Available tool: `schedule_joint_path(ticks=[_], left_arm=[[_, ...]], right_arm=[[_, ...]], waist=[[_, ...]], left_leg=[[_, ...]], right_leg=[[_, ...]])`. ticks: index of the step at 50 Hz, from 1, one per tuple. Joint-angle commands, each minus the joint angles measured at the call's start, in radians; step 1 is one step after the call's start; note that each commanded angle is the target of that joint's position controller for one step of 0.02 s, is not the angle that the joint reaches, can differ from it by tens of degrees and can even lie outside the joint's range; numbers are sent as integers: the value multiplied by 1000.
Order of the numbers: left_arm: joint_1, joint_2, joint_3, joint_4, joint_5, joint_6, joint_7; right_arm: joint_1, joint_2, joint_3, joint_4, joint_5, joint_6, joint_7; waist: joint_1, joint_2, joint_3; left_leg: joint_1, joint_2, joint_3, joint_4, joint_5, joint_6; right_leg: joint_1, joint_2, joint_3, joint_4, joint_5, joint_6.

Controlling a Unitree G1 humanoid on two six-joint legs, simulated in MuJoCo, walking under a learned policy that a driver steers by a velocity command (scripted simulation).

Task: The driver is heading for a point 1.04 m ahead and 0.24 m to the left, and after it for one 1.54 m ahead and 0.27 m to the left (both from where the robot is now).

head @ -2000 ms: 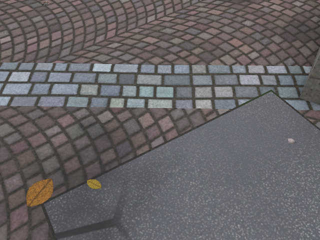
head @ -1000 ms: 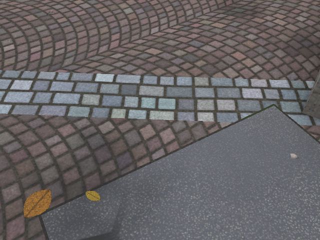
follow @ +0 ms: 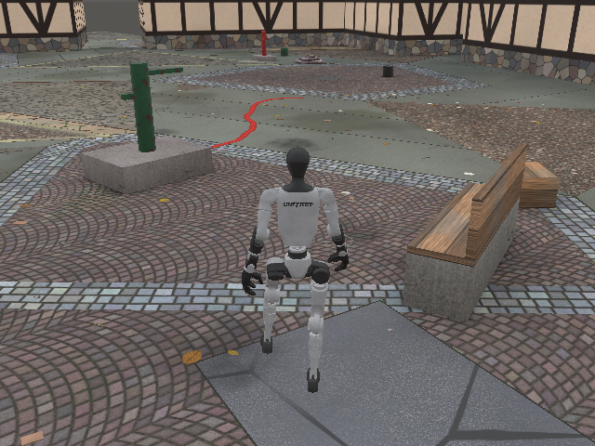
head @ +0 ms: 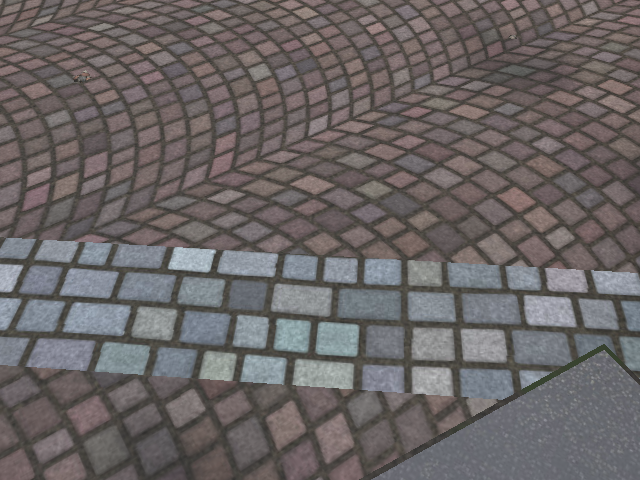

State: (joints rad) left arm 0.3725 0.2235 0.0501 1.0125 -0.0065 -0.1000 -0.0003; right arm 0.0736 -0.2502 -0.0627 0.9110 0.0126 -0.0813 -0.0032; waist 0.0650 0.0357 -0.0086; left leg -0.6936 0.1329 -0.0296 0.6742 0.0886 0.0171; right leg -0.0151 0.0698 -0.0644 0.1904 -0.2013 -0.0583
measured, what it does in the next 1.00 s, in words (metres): walks ahead: left foot, then right foot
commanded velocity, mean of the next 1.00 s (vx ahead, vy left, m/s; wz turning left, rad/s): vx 0.50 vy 0.00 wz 0.06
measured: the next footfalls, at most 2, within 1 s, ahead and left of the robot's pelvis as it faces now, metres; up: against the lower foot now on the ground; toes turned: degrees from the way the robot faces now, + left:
left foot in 0.18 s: +0.29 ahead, +0.15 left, +0.00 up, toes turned +3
right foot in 0.72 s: +0.61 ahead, -0.10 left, +0.00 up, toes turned -3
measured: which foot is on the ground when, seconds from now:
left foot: up 0.00-0.16, down 0.18-0.74, up 0.76-1.00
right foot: down 0.00-0.18, up 0.20-0.70, down 0.72-1.00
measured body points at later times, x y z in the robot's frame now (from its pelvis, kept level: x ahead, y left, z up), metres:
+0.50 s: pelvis +0.29 +0.06 +0.00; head +0.31 +0.07 +0.45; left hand +0.45 +0.32 -0.11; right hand +0.28 -0.20 -0.14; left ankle +0.25 +0.15 -0.75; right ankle +0.45 -0.12 -0.68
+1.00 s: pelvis +0.58 -0.01 +0.00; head +0.59 -0.02 +0.45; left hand +0.59 +0.25 -0.13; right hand +0.71 -0.28 -0.13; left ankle +0.68 +0.18 -0.66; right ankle +0.57 -0.09 -0.75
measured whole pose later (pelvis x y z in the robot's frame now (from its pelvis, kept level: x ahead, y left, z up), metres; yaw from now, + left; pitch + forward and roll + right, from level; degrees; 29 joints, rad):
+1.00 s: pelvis +0.58 -0.01 +0.00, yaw +4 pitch +1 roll -1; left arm 0.30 0.23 0.07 0.99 0.02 -0.11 -0.01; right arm 0.19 -0.27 -0.09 0.93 0.03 -0.05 -0.01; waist 0.04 0.04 0.01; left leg -0.70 0.11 -0.09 1.00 -0.11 0.04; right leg -0.11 0.05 -0.15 0.27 -0.18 -0.06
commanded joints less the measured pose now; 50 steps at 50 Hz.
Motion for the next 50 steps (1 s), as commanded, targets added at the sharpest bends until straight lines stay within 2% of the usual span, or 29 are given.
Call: schedule_joint_path(ticks=[1, 5, 7, 8, 9, 10, 11, 12, 13, 14, 15, 17, 20, 22, 26, 31, 33, 34, 35, 36, 37, 38, 39, 40, 41, 42, 44, 47, 50], left_arm=[[48, 159, 32, -21, -8, -1, 9], [62, 177, 44, -5, -12, 21, 15], [19, 193, 48, -16, -12, 30, 16], [3, 172, 40, -24, -9, 35, 15], [11, 139, 22, -49, 8, 34, 14], [140, -10, -19, -53, 6, 8, -1], [76, 95, 2, -43, -23, -19, -5], [-29, 155, 17, -77, -45, -34, -7], [-87, 157, 18, -91, -42, -38, 0], [-115, 151, 26, -94, -24, -33, 7], [-93, 135, 31, -91, -17, -19, 8], [-61, 87, 27, -87, -15, 6, 10], [-151, 88, 29, -123, -4, 21, 14], [-220, 84, 29, -145, 1, 20, 11], [-360, 62, 17, -180, -7, 11, -4], [-469, 78, 11, -230, -16, 1, -32], [-437, 104, 19, -231, -17, -4, -40], [-378, 127, 30, -218, -15, -7, -40], [-244, 161, 51, -178, -12, -7, -37], [-54, 221, 76, -126, -4, -6, -29], [83, 324, 102, -95, 10, 0, -25], [93, 261, 79, -93, 0, 3, -27], [7, 201, 59, -105, -5, 0, -25], [-82, 163, 47, -130, -2, -2, -22], [-151, 128, 36, -136, 5, -6, -24], [-188, 100, 28, -135, 15, -14, -27], [-189, 93, 29, -117, 22, -21, -27], [-153, 130, 39, -94, 27, -28, -9], [-133, 139, 40, -86, 27, -25, 7]], right_arm=[[-130, -40, 2, -80, 6, -16, 16], [-159, -65, 1, -114, 11, -29, 40], [-37, -111, -21, -88, 10, -34, 40], [134, -157, -47, -34, 8, -34, 35], [328, -237, -70, 6, -5, -32, 24], [395, -303, -82, 33, -9, -27, 30], [383, -200, -53, 29, -3, -27, 30], [287, -152, -38, 10, 1, -29, 26], [200, -124, -27, -13, -5, -31, 25], [148, -95, -18, -19, -14, -32, 29], [133, -71, -9, -15, -25, -34, 32], [155, -79, -11, 3, -20, -37, 33], [195, -126, -22, 21, -17, -38, 15], [222, -127, -21, 30, -13, -31, 4], [283, -136, -21, 48, -3, -24, -4], [351, -148, -29, 88, 6, -2, -9], [335, -162, -37, 88, 8, 7, -13], [313, -171, -39, 83, 8, 12, -14], [292, -162, -35, 77, 7, 18, -13], [290, -130, -21, 60, -3, 20, -14], [410, -19, 13, 46, -9, 3, -4], [391, -33, 15, 57, 1, -25, 3], [302, -119, -10, 35, 33, -40, 7], [234, -131, -12, 18, 42, -43, 3], [202, -124, -18, 16, 31, -36, -5], [217, -111, -26, 22, 24, -19, -12], [263, -61, -23, 37, 23, 13, -13], [206, -59, -30, 12, 19, 30, -15], [139, -57, -34, -14, 10, 23, -4]], waist=[[10, -81, 104], [-9, -99, 99], [-86, -128, 16], [-165, -115, -86], [-223, -14, -241], [-147, 260, -373], [-183, 175, -362], [-173, 131, -210], [-142, 37, -135], [-112, 2, -72], [-76, 20, -56], [-50, 29, -34], [-55, 10, 20], [-71, 11, 36], [-115, 20, 64], [-137, 30, 100], [-104, 45, 77], [-65, 60, 39], [5, 54, -38], [74, 10, -171], [48, -222, -332], [54, -283, -399], [48, -220, -252], [24, -148, -152], [-9, -93, -77], [-47, -114, -41], [-77, -132, -18], [-79, -102, 28], [-67, -90, 42]], left_leg=[[-6, -29, 29, -96, 25, 2], [17, -52, 32, -166, -106, 43], [222, -112, 83, -185, -161, 76], [455, -136, 99, -189, -142, 107], [782, 47, -110, -160, -140, 175], [1119, 274, -615, -284, -319, 348], [1112, 254, -694, -367, -423, 321], [985, 220, -528, -375, -370, 267], [832, 185, -401, -397, -260, 238], [696, 149, -312, -427, -170, 224], [617, 120, -252, -458, -134, 211], [552, 104, -194, -506, -95, 223], [527, 105, -138, -555, -60, 234], [546, 83, -93, -563, -46, 214], [564, 48, -19, -571, -66, 178], [729, 119, -31, -502, -45, 166], [774, 140, -34, -444, 63, 148], [778, 132, -21, -374, 218, 135], [749, 90, 15, -220, 357, 113], [598, 35, 57, 27, 267, 79], [180, -126, 96, 445, -147, 3], [26, -183, -50, 613, -658, 5], [-73, -121, -92, 694, -624, 30], [-71, -64, -66, 667, -531, 43], [-26, -24, -53, 596, -453, 43], [40, 8, -65, 536, -401, 45], [111, 19, -71, 495, -355, 43], [20, 12, -99, 404, -232, 28], [-25, -8, -97, 248, -70, 19]], right_leg=[[-24, -283, 124, -74, 168, -142], [104, -340, 135, 18, 294, -122], [108, -320, 108, 163, 602, -95], [47, -265, 67, 357, 693, -68], [-173, -202, 21, 677, 439, -30], [-584, -2, 54, 1030, -271, 36], [-705, -38, 195, 1159, -367, 16], [-776, -94, 177, 1173, -288, -3], [-739, -151, 148, 1129, -190, -6], [-692, -182, 136, 1062, -132, -1], [-626, -209, 144, 1021, -93, -2], [-586, -222, 133, 957, -74, 7], [-665, -235, 122, 816, 31, 40], [-695, -228, 111, 692, 147, 50], [-636, -180, 64, 460, 308, 50], [-666, -159, 69, 344, 234, 18], [-601, -140, 58, 319, 160, -9], [-502, -110, 33, 310, 131, -25], [-319, -75, 4, 295, 137, -50], [-25, -144, 80, 337, 165, -97], [390, -407, 527, 289, 18, -259], [439, -471, 808, 122, -80, -291], [325, -445, 667, 114, -120, -230], [168, -414, 517, 95, -64, -190], [15, -376, 406, 54, -5, -166], [-84, -343, 322, 17, 34, -141], [-175, -319, 228, -38, 79, -137], [-169, -319, 128, -75, 174, -140], [-124, -304, 37, -83, 236, -116]])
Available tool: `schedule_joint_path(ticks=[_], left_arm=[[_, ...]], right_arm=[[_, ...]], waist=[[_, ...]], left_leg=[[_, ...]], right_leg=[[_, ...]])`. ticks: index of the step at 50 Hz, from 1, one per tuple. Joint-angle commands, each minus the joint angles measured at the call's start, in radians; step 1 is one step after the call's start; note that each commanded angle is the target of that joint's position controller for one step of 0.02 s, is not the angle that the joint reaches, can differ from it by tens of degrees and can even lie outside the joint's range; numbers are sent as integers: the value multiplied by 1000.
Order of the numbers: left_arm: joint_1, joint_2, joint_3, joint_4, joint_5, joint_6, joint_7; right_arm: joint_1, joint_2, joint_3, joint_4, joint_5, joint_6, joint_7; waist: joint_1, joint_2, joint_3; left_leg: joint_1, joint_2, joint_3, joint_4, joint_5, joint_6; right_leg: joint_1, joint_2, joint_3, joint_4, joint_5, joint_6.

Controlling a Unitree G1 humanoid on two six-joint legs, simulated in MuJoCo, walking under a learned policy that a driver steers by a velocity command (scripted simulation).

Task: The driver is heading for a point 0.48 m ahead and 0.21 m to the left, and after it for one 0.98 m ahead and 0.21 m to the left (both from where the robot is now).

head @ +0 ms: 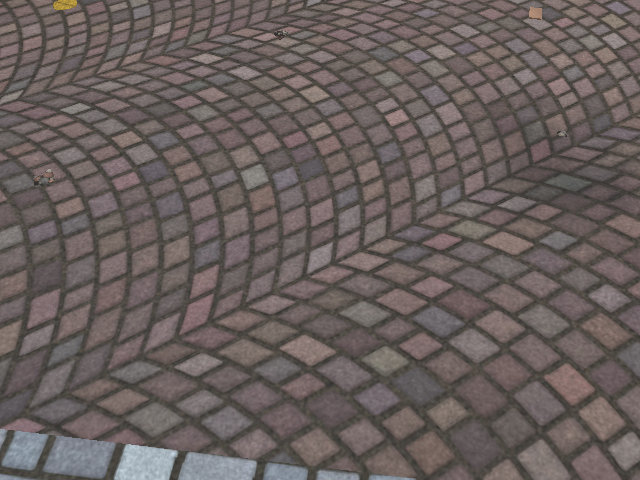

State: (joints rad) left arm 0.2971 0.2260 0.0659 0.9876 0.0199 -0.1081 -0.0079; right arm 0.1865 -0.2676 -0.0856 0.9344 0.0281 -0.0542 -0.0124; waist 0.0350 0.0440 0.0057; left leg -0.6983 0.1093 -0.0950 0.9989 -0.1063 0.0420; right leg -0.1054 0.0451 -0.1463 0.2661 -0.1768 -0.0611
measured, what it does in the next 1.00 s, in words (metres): walks ahead, turning left: left foot, then right foot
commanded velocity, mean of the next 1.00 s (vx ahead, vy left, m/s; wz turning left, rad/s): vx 0.35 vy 0.00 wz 0.55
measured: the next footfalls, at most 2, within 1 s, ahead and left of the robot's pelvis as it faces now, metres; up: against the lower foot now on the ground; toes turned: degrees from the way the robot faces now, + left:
left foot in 0.28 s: +0.32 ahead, +0.15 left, +0.00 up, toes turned +13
right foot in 0.74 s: +0.63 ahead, +0.06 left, +0.00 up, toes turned +30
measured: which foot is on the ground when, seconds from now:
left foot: up 0.00-0.26, down 0.28-0.74, up 0.76-1.00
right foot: down 0.00-0.30, up 0.32-0.72, down 0.74-1.00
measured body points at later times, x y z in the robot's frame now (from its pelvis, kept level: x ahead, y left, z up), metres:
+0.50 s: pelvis +0.28 +0.08 +0.00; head +0.31 +0.09 +0.44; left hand +0.36 +0.38 -0.11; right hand +0.43 -0.16 -0.12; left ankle +0.28 +0.14 -0.75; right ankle +0.36 -0.09 -0.67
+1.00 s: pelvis +0.46 +0.08 -0.01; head +0.51 +0.10 +0.44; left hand +0.44 +0.39 -0.11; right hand +0.74 -0.08 -0.12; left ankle +0.39 +0.20 -0.68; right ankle +0.60 +0.04 -0.75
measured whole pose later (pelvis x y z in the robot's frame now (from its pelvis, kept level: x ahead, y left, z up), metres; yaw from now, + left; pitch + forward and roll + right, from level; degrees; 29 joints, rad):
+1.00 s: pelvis +0.46 +0.08 -0.01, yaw +35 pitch +2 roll +0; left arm 0.10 0.25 0.05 0.75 0.03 -0.02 0.03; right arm 0.20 -0.32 -0.09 0.66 0.02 0.06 -0.04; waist 0.01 0.02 0.07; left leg -0.55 0.04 -0.03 1.04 -0.42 -0.06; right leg -0.36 -0.03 -0.10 0.42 -0.09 -0.04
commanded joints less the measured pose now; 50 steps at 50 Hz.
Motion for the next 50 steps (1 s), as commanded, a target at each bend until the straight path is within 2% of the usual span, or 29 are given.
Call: schedule_joint_path(ticks=[1, 5, 9, 12, 13, 14, 15, 16, 17, 18, 19, 20, 21, 23, 26, 29, 31, 33, 35, 36, 37, 38, 39, 40, 41, 42, 44, 46, 50], left_arm=[[-58, 139, 23, -63, -1, -16, 19], [11, 155, 26, -42, -11, -4, 33], [58, 176, 36, -28, -25, 29, 36], [15, 220, 49, -52, -33, 49, 47], [-3, 232, 51, -60, -33, 57, 50], [-24, 231, 47, -71, -37, 57, 50], [-1, 168, 27, -100, -7, 42, 45], [65, 54, -12, -151, -13, 0, 23], [-71, 150, 9, -171, -55, -41, 7], [-131, 164, 12, -194, -74, -57, 0], [-135, 155, 13, -183, -56, -60, 7], [-135, 164, 24, -174, -29, -49, 15], [-109, 165, 29, -180, -25, -33, 14], [-99, 151, 31, -190, -15, -10, 16], [-212, 125, 22, -236, -2, 2, 25], [-288, 95, 9, -265, -6, -1, 17], [-326, 107, 10, -288, -18, 3, 10], [-326, 139, 19, -301, -18, 5, 5], [-271, 175, 32, -292, -12, -5, 1], [-211, 186, 37, -280, -3, -13, 3], [-129, 234, 46, -277, 21, -18, 9], [-88, 261, 43, -286, 40, -7, 17], [-61, 262, 50, -272, 3, 13, 10], [-124, 188, 33, -311, -5, 27, 14], [-164, 146, 18, -320, -2, 44, 21], [-201, 132, 8, -325, 3, 59, 25], [-239, 161, 14, -316, 13, 74, 30], [-236, 169, 21, -309, 14, 74, 34], [-237, 198, 35, -306, 0, 83, 42]], right_arm=[[0, -35, -9, -47, -7, -6, 12], [-139, -6, 9, -105, -11, -7, 36], [-221, -5, 15, -175, -7, -5, 63], [-143, -56, -9, -196, -4, -1, 77], [-33, -97, -30, -178, 0, 1, 76], [129, -160, -64, -141, 2, 2, 63], [241, -257, -89, -117, -1, 12, 37], [209, -300, -86, -144, -7, -2, 42], [236, -206, -60, -144, -16, -6, 44], [190, -157, -47, -146, -15, -15, 41], [112, -130, -38, -165, -10, -21, 43], [50, -95, -26, -182, -12, -21, 41], [27, -101, -23, -197, -23, -22, 35], [29, -116, -26, -204, -16, -25, 25], [62, -166, -38, -206, -16, -20, 2], [103, -173, -44, -204, -10, 7, -10], [129, -165, -42, -199, -6, 21, -13], [130, -151, -39, -203, -5, 32, -20], [90, -141, -38, -228, -8, 38, -29], [55, -128, -33, -246, -7, 39, -30], [53, -79, -16, -276, -19, 34, -28], [238, -14, 1, -266, -34, 30, -26], [360, -107, -6, -263, -8, 30, -15], [277, -187, -29, -247, 5, 47, -18], [168, -208, -37, -266, 1, 69, -24], [126, -202, -41, -273, -3, 91, -31], [125, -149, -34, -292, -2, 114, -32], [129, -106, -24, -304, -4, 112, -34], [68, -99, -15, -337, -15, 106, -22]], waist=[[-31, -97, 34], [22, -75, 85], [37, -76, 105], [-39, -139, 17], [-103, -149, -46], [-191, -121, -131], [-191, 65, -226], [-92, 225, -354], [-161, 82, -334], [-149, 47, -207], [-95, -62, -130], [-60, -86, -80], [-27, -38, -73], [-6, -36, -49], [-27, -25, -3], [-67, 29, -38], [-85, 57, -54], [-75, 72, -64], [-39, 93, -79], [0, 85, -101], [22, 4, -211], [-48, -243, -335], [-72, -358, -455], [-39, -220, -360], [-19, -150, -253], [-26, -121, -181], [-56, -169, -88], [-55, -189, -91], [-37, -176, -142]], left_leg=[[-9, 10, -12, -134, 172, -6], [-20, -1, 69, -293, 226, 2], [-72, -25, 131, -364, 89, 31], [129, -119, 225, -362, -64, 83], [277, -159, 239, -379, -81, 111], [537, -180, 205, -464, -9, 153], [838, 25, -117, -462, 30, 222], [1109, 241, -720, -637, -124, 436], [1113, 214, -671, -702, -137, 373], [1000, 181, -507, -700, -78, 326], [836, 135, -391, -708, 15, 290], [709, 95, -303, -730, 96, 263], [616, 90, -287, -750, 157, 278], [525, 65, -232, -774, 216, 276], [440, 9, -137, -758, 396, 238], [407, -58, -75, -686, 443, 164], [433, -50, -120, -648, 360, 137], [491, -30, -195, -586, 284, 120], [539, -21, -263, -492, 268, 101], [530, -59, -255, -405, 248, 72], [443, -126, -208, -204, 102, 27], [204, -259, -110, 88, -610, -36], [94, -207, -98, 286, -652, -61], [37, -155, -88, 364, -549, -94], [9, -129, -38, 360, -472, -111], [29, -102, -21, 341, -427, -121], [127, -80, 26, 250, -367, -117], [161, -78, 59, 150, -344, -114], [217, -39, 71, -25, -262, -100]], right_leg=[[-30, -271, 86, -163, 221, -103], [56, -289, 10, -166, 252, -88], [226, -340, -30, -68, 427, -80], [247, -341, -74, 138, 921, -49], [220, -327, -84, 295, 1008, -33], [99, -284, -100, 525, 902, 4], [-196, -210, -94, 858, 310, 46], [-573, 15, 103, 1160, -419, 87], [-691, -41, 253, 1194, -378, 56], [-736, -86, 240, 1136, -287, 30], [-679, -132, 236, 1039, -216, 29], [-610, -159, 226, 958, -172, 37], [-540, -172, 234, 931, -156, 52], [-505, -179, 219, 830, -140, 88], [-501, -135, 178, 613, 10, 128], [-384, -50, 149, 381, 220, 122], [-354, -19, 162, 304, 267, 117], [-341, -12, 199, 241, 235, 106], [-298, -21, 221, 196, 196, 78], [-210, -39, 208, 127, 281, 56], [9, -177, 304, 168, 545, -2], [308, -446, 567, 238, 984, -159], [374, -571, 816, 201, 731, -274], [288, -491, 721, 156, 488, -240], [175, -424, 574, 132, 340, -189], [55, -372, 491, 99, 251, -168], [-143, -297, 353, 23, 160, -149], [-147, -289, 283, -2, 193, -166], [-101, -349, 235, -14, 215, -195]])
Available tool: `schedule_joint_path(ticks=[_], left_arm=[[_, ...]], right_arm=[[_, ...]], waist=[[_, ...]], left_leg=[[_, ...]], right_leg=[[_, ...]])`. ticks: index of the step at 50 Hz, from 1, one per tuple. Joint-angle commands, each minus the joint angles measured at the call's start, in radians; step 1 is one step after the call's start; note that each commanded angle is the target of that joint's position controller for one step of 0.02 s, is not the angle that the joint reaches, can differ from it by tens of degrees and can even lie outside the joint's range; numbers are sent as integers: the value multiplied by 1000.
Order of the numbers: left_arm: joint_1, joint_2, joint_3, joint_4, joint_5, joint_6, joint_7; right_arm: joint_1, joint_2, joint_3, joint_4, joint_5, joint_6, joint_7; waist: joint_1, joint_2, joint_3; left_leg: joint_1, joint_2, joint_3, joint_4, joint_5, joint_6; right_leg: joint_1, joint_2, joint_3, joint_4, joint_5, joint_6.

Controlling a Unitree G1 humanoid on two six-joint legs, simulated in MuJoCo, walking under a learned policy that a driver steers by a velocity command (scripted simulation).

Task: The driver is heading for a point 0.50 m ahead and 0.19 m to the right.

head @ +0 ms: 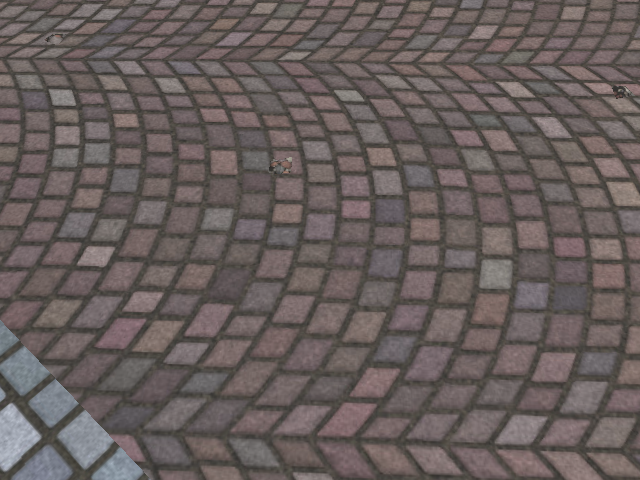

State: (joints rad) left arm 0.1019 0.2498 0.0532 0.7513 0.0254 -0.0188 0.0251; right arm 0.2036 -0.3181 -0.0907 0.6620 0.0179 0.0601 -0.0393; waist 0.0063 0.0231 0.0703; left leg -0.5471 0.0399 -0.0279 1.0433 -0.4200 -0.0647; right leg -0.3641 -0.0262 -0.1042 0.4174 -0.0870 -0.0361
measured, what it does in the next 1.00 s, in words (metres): steps on the spot, turning right: left foot, then right foot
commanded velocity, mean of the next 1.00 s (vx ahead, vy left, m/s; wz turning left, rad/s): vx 0.10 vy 0.00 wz -0.29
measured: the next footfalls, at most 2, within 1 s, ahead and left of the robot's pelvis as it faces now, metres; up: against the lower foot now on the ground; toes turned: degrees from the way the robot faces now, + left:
left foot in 0.16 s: +0.06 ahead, +0.15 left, +0.00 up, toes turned +3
right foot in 0.58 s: +0.03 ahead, -0.10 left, +0.00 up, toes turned -12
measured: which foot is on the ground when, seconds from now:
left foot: up 0.00-0.14, down 0.16-0.58, up 0.60-1.00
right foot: down 0.00-0.16, up 0.18-0.56, down 0.58-1.00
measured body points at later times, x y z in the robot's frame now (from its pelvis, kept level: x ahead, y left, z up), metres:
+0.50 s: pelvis +0.02 +0.02 +0.00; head +0.04 +0.02 +0.45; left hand +0.15 +0.30 -0.12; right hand +0.15 -0.26 -0.10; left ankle +0.02 +0.14 -0.74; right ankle -0.01 -0.10 -0.70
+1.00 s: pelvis +0.06 -0.02 +0.01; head +0.08 -0.04 +0.46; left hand +0.25 +0.22 -0.08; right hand +0.13 -0.34 -0.08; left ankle +0.20 +0.11 -0.71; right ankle -0.01 -0.09 -0.74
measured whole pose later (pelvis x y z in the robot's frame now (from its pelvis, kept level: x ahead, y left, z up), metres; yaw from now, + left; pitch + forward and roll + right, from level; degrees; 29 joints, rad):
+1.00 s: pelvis +0.06 -0.02 +0.01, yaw -23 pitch +3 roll +2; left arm 0.31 0.30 0.07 0.71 -0.02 -0.02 0.02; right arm 0.11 -0.31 -0.09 0.74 0.02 -0.08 0.01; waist 0.05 0.00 -0.02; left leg -0.46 0.00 -0.09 0.57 -0.18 -0.06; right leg -0.18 0.07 0.18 0.39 -0.25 -0.06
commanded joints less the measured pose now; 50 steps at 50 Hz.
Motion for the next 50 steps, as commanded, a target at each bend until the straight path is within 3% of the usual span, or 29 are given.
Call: schedule_joint_path(ticks=[1, 5, 7, 8, 9, 10, 11, 12, 13, 14, 17, 19, 21, 25, 27, 28, 29, 30, 31, 32, 33, 34, 35, 37, 40, 44, 50], left_arm=[[-49, 182, 50, -71, -8, -1, 9], [-22, 184, 42, -37, -31, 11, -16], [-23, 129, 17, -10, -47, 13, -32], [23, 68, -6, 8, -37, 5, -48], [73, 23, -22, 4, 9, -4, -69], [39, 88, 0, -3, -15, -1, -55], [8, 156, 19, 0, -34, 10, -41], [22, 177, 35, 10, -42, 22, -29], [47, 191, 47, 31, -40, 35, -16], [71, 192, 55, 35, -36, 44, -8], [79, 148, 55, 19, -50, 49, 0], [46, 113, 42, -4, -47, 52, -4], [25, 91, 30, -30, -45, 56, -18], [51, 122, 35, -59, -47, 61, -44], [111, 122, 40, -49, -44, 63, -53], [142, 138, 49, -41, -38, 63, -49], [165, 219, 74, -46, -36, 61, -35], [177, 340, 96, -72, -25, 56, -22], [219, 306, 85, -82, 10, 32, -35], [172, 283, 76, -87, 9, 12, -40], [110, 258, 72, -94, -13, 5, -32], [96, 218, 61, -94, -41, 6, -23], [94, 202, 54, -95, -54, 9, -15], [114, 189, 47, -103, -45, 7, -6], [150, 206, 51, -103, -36, -9, 4], [171, 231, 61, -101, -42, -17, 3], [199, 237, 65, -105, -52, -9, -10]], right_arm=[[45, -53, -10, -69, -4, -7, 10], [53, -37, -1, -54, -18, -7, 26], [120, -19, 4, -11, -30, -12, 33], [133, -49, 4, -9, -41, -13, 29], [105, -122, -1, -32, -48, -11, 15], [41, -135, -4, -36, -70, -22, 19], [-39, -110, 1, -54, -80, -44, 24], [-76, -115, -4, -45, -70, -61, 22], [-73, -117, -6, -42, -59, -71, 17], [-75, -105, -3, -33, -46, -76, 11], [-59, -70, 3, -20, -35, -72, -7], [-57, -68, -1, -14, -31, -61, -17], [-58, -90, -13, -9, -32, -51, -21], [-66, -130, -31, 5, -18, -43, -13], [-95, -134, -34, 13, 2, -41, -12], [-62, -117, -32, 34, 7, -42, -9], [-23, -76, -24, 41, -13, -46, -3], [-78, -16, 0, -18, -65, -52, 2], [-172, -55, -10, -40, -42, -59, -4], [-182, -84, -21, -34, -14, -56, -6], [-160, -90, -26, -16, -12, -51, -13], [-135, -101, -32, 2, -23, -49, -16], [-116, -105, -36, 5, -27, -52, -12], [-119, -92, -35, 4, -18, -70, 3], [-160, -80, -31, -3, -17, -105, 13], [-182, -60, -22, -2, -13, -138, 30], [-210, -74, -18, -21, 7, -178, 53]], waist=[[-9, -160, -206], [-12, -154, -187], [-54, -138, -179], [-39, -72, -187], [28, 161, -203], [-8, 226, -161], [-4, 174, -98], [4, 189, -65], [-4, 185, -64], [0, 169, -60], [-2, 115, -96], [-20, 110, -114], [-36, 119, -135], [-29, 137, -155], [15, 130, -157], [25, 97, -160], [8, -82, -169], [3, -364, -153], [89, -247, -242], [62, -167, -195], [28, -121, -158], [15, -97, -157], [3, -112, -151], [8, -147, -120], [25, -142, -87], [40, -162, -75], [54, -168, -62]], left_leg=[[95, 31, 15, -108, 67, 14], [247, -15, 46, -342, 70, 58], [445, -36, 59, -614, 216, 99], [562, 56, -59, -694, 297, 131], [603, 277, -275, -685, 530, 192], [331, 341, -294, -755, 356, 315], [262, 269, -226, -783, 244, 298], [257, 235, -172, -779, 263, 273], [283, 230, -146, -768, 328, 266], [302, 240, -129, -753, 431, 270], [427, 257, -82, -709, 587, 281], [477, 259, -54, -690, 588, 279], [474, 270, -34, -676, 601, 286], [462, 306, -26, -642, 647, 286], [421, 291, 15, -576, 600, 236], [371, 257, 60, -509, 497, 178], [214, 174, 157, -311, 277, 83], [-100, 7, 177, -19, -256, -22], [-140, -31, 0, 147, -316, -16], [-168, -13, -34, 198, -237, 1], [-184, 2, -45, 179, -137, 11], [-189, 18, -50, 135, -59, 14], [-167, 19, -49, 104, 20, 17], [-176, 5, -42, 34, 129, 21], [-178, -8, -52, -155, 210, 13], [-84, -30, -50, -359, 262, -5], [80, -62, -48, -522, 224, 15]], right_leg=[[148, -280, 173, -170, 99, -215], [116, -257, 169, -148, -16, -203], [32, -207, 141, -84, -85, -129], [-47, -151, 102, -18, -173, -34], [-138, -52, 10, 188, -419, 62], [-87, -34, 85, 279, -491, 82], [-51, -36, 110, 371, -428, 90], [-98, -12, 100, 456, -390, 93], [-136, -7, 116, 550, -395, 100], [-163, -2, 143, 629, -391, 108], [-249, -2, 152, 689, -369, 123], [-246, -22, 125, 585, -348, 135], [-176, -28, 89, 483, -356, 132], [-66, -9, 30, 333, -328, 87], [44, 17, -5, 157, -194, 41], [135, 37, 11, 47, -77, 8], [284, -69, 196, -20, 219, -49], [406, -335, 565, -13, 653, -232], [374, -387, 630, -53, 555, -356], [350, -332, 545, -64, 443, -319], [321, -274, 478, -61, 341, -256], [312, -236, 457, -85, 143, -216], [282, -206, 457, -126, -77, -200], [269, -181, 496, -207, -390, -195], [294, -173, 501, -237, -367, -187], [249, -150, 487, -223, -314, -188], [171, -134, 570, -170, -354, -191]])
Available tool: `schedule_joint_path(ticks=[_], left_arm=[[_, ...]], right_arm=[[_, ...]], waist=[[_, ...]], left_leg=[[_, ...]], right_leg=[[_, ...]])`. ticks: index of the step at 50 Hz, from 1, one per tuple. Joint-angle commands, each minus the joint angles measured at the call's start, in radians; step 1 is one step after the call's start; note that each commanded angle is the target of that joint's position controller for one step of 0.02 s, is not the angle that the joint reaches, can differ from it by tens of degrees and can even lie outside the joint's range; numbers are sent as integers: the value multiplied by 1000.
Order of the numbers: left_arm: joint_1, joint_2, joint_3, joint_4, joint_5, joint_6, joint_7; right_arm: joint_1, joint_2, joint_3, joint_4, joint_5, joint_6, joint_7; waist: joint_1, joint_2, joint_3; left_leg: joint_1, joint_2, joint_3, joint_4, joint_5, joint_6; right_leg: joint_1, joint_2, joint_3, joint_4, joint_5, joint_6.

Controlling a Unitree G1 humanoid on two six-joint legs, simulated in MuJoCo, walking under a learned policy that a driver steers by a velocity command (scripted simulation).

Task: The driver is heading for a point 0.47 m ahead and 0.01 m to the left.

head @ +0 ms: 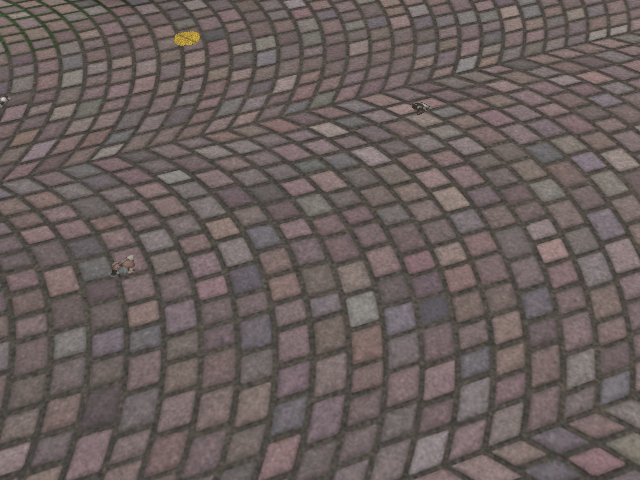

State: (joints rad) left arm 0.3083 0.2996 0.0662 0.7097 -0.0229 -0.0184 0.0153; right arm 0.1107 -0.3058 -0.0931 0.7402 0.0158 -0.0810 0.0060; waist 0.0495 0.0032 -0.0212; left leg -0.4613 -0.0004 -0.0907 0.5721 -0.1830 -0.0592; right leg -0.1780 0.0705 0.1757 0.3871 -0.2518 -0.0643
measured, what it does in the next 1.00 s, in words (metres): walks ahead: left foot, then right foot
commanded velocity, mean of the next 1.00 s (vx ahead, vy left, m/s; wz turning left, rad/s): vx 0.32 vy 0.00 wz -0.19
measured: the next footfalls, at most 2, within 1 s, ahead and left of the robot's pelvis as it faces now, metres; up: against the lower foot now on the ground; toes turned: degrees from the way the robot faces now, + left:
left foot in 0.10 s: +0.13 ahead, +0.15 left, +0.00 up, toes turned -8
right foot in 0.54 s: +0.39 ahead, -0.17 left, +0.00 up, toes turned -12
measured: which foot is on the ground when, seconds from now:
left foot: up 0.00-0.08, down 0.10-0.56, up 0.58-0.94, down 0.96-1.00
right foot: down 0.00-0.10, up 0.12-0.52, down 0.54-1.00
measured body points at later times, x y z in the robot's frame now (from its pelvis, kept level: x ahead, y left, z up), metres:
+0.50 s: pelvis +0.22 -0.01 -0.02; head +0.26 -0.02 +0.43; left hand +0.50 +0.16 -0.09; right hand +0.13 -0.29 -0.14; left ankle +0.09 +0.15 -0.75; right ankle +0.35 -0.16 -0.73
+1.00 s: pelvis +0.39 -0.06 -0.01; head +0.41 -0.06 +0.44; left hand +0.55 +0.17 -0.14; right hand +0.50 -0.35 -0.11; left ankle +0.47 +0.05 -0.75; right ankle +0.35 -0.16 -0.75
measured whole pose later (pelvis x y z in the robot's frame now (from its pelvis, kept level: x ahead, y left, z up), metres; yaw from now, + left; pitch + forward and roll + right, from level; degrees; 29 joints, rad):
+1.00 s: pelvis +0.39 -0.06 -0.01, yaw -10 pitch +1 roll -2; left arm 0.20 0.26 0.03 0.82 0.02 -0.04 -0.01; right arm 0.14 -0.26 -0.03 0.77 -0.02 -0.01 -0.02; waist 0.02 0.02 0.01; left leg -0.35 0.05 -0.03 0.50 -0.16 -0.02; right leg -0.19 0.06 -0.05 0.46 -0.28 -0.04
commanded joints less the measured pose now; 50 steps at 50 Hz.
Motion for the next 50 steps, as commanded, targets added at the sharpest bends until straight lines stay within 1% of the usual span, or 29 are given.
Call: schedule_joint_path(ticks=[1, 3, 4, 5, 6, 7, 8, 9, 12, 16, 19, 21, 24, 26, 27, 28, 29, 30, 31, 32, 33, 36, 39, 43, 46, 47, 48, 49, 50], left_arm=[[-9, 182, 51, -65, -3, -8, -1], [-27, 153, 41, -73, -4, -4, -3], [-33, 116, 30, -79, -1, -6, -2], [-53, 54, 10, -96, 7, -11, -3], [-23, 2, -6, -141, -3, -24, 1], [-2, 89, 10, -137, -19, -33, 4], [-18, 136, 22, -116, -16, -35, 1], [-32, 129, 23, -102, -6, -36, -3], [-85, 89, 17, -116, 2, -46, -21], [-159, 37, -8, -145, 16, -50, -33], [-249, 10, -23, -166, 12, -60, -45], [-293, 21, -21, -180, 4, -63, -53], [-301, 57, -6, -194, -1, -64, -60], [-140, 109, 26, -152, 11, -63, -54], [-5, 150, 44, -119, 22, -60, -44], [116, 255, 62, -112, 58, -53, -32], [126, 235, 53, -101, 44, -45, -35], [67, 170, 31, -109, 35, -41, -40], [6, 134, 18, -105, 27, -41, -41], [-49, 103, 9, -98, 23, -44, -45], [-96, 83, 4, -98, 24, -47, -47], [-159, 81, 5, -73, 42, -66, -48], [-191, 88, 7, -43, 39, -65, -34], [-147, 106, 8, 9, 40, -43, -26], [-155, 97, 0, 37, 26, -29, -29], [-149, 77, -7, 47, 20, -27, -29], [-109, 48, -18, 59, 30, -29, -28], [-27, 40, -20, 74, 53, -34, -28], [33, 10, -28, 90, 51, -31, -22]], right_arm=[[-103, -94, -18, -98, 13, -44, 9], [-30, -102, -24, -80, 15, -56, 8], [36, -118, -33, -64, 9, -60, 2], [172, -163, -45, -45, -7, -61, -8], [267, -254, -61, -20, -35, -51, -7], [270, -223, -57, -8, -26, -49, 5], [235, -148, -35, -17, -12, -47, 5], [211, -109, -22, -22, -12, -42, 4], [176, -77, -2, -18, -24, -34, -2], [185, -113, -5, 5, -8, -32, -4], [219, -141, -7, 28, 3, -21, -5], [257, -158, -8, 46, 12, -15, -3], [275, -174, -10, 67, 20, 1, -4], [262, -179, -7, 71, 18, 14, -9], [268, -154, 5, 63, 6, 14, -14], [335, -60, 38, 19, -22, 1, -12], [397, -38, 52, 49, -20, -12, -8], [341, -142, 21, 47, 7, -14, -4], [261, -137, 24, 26, 16, -11, -5], [223, -120, 28, 22, 3, -4, -11], [218, -115, 23, 23, -7, 11, -17], [275, -57, 34, 44, -15, 49, -26], [202, -33, 45, 24, -28, 54, -30], [102, -58, 41, 4, -21, 59, -24], [76, -68, 33, -6, -27, 63, -23], [83, -73, 31, -3, -35, 62, -23], [76, -107, 24, -11, -41, 60, -28], [54, -162, 15, -29, -40, 63, -36], [17, -126, 23, -24, -33, 71, -38]], waist=[[1, -153, 27], [-50, -147, 14], [-86, -134, -10], [-146, -51, -85], [-127, 209, -138], [-118, 238, -75], [-119, 175, 15], [-113, 137, 49], [-86, 115, 75], [-88, 96, 76], [-120, 91, 81], [-133, 96, 85], [-103, 106, 86], [3, 94, -16], [67, 80, -115], [64, -130, -301], [41, -294, -452], [47, -180, -344], [23, -136, -208], [-7, -64, -127], [-41, -64, -92], [-107, -87, -81], [-105, -99, -70], [-61, -86, -69], [-72, -78, -45], [-81, -65, -41], [-67, -15, -46], [-7, 77, -67], [29, 170, -88]], left_leg=[[37, -25, 15, -73, -15, 19], [186, -24, 31, -162, 26, 46], [320, 10, 17, -185, 31, 66], [526, 151, -119, -195, -55, 121], [687, 347, -486, -306, -352, 248], [644, 416, -662, -350, -548, 309], [587, 374, -560, -350, -525, 294], [547, 317, -445, -352, -420, 265], [428, 245, -250, -391, -143, 244], [365, 214, -99, -431, 78, 262], [331, 192, -13, -423, 156, 240], [347, 217, -11, -418, 170, 235], [430, 261, -12, -372, 294, 212], [441, 214, 56, -147, 648, 170], [340, 165, 91, 53, 640, 129], [-2, 53, 133, 450, 237, 54], [-121, -51, 21, 692, -422, 23], [-177, 10, -33, 772, -411, 27], [-209, 51, 9, 750, -369, 31], [-198, 84, 30, 674, -312, 29], [-147, 110, 32, 609, -271, 28], [21, 105, 44, 498, -168, 3], [71, 103, 49, 280, -42, 0], [121, 83, 50, 116, 64, 10], [189, 64, 58, -26, 70, 41], [250, 59, 61, -115, 143, 58], [320, 112, 3, -160, 337, 77], [387, 188, -61, -126, 486, 116], [366, 208, -86, -120, 383, 173]], right_leg=[[-23, -227, 310, -126, -189, -158], [-68, -191, 316, -64, -188, -129], [-135, -153, 291, 8, -181, -98], [-268, -93, 205, 219, -233, -48], [-512, 34, 22, 523, -356, 6], [-651, -33, 5, 699, -346, 22], [-692, -69, 10, 767, -259, 26], [-689, -85, -9, 786, -182, 31], [-630, -128, -33, 717, -51, 38], [-570, -152, -123, 521, 84, 76], [-460, -135, -171, 321, 200, 77], [-408, -121, -185, 251, 222, 66], [-353, -101, -188, 173, 175, 20], [-102, -45, -229, 104, 190, -31], [129, -79, -201, 116, 278, -59], [533, -369, 167, 158, 443, -186], [586, -513, 489, 27, 556, -296], [477, -468, 363, 26, 595, -262], [348, -419, 201, 30, 684, -230], [223, -362, 109, 3, 716, -201], [125, -328, 53, -33, 699, -182], [-55, -299, -42, -106, 779, -197], [-91, -266, -118, -119, 760, -178], [-56, -273, -104, -119, 597, -165], [-53, -269, -73, -74, 391, -138], [-64, -238, -74, -43, 296, -103], [-83, -190, -88, -1, 190, -49], [-128, -114, -131, 48, 30, -1], [-120, -82, -164, 33, -70, 32]])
